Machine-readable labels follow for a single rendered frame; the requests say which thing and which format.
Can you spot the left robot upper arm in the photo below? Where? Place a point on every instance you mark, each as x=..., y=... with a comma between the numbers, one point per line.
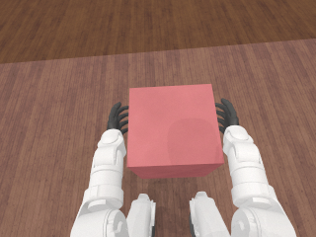
x=104, y=223

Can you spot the robot left thigh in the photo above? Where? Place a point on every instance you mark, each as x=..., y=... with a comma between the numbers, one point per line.
x=141, y=217

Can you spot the carton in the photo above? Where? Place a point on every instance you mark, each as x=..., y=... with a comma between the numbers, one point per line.
x=173, y=132

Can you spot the right robot forearm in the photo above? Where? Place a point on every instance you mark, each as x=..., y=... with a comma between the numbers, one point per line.
x=250, y=184

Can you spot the robot right hand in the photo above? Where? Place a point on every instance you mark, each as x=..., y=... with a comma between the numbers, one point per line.
x=229, y=115

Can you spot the robot right shin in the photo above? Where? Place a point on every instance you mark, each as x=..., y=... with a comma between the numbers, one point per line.
x=199, y=194

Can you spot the right robot upper arm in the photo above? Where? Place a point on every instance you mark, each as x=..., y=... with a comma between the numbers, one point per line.
x=249, y=221

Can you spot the robot left hand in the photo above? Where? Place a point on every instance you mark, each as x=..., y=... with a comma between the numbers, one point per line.
x=115, y=118

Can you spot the left robot forearm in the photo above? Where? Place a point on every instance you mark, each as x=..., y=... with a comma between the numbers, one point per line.
x=104, y=190

